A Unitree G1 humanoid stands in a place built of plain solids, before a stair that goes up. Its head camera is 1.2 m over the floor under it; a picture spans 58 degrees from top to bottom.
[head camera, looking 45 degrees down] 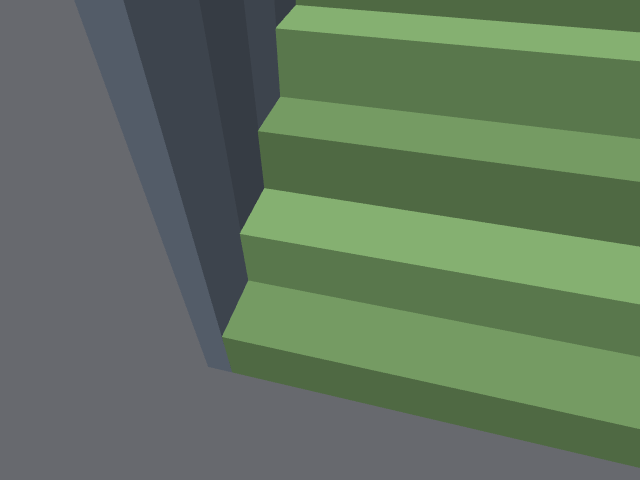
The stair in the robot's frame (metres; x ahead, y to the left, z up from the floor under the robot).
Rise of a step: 0.20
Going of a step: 0.20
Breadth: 1.60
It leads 14 degrees to the right of straight ahead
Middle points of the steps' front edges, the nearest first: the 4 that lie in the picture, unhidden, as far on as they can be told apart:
0.45 -0.51 0.20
0.64 -0.56 0.39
0.84 -0.61 0.59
1.03 -0.66 0.78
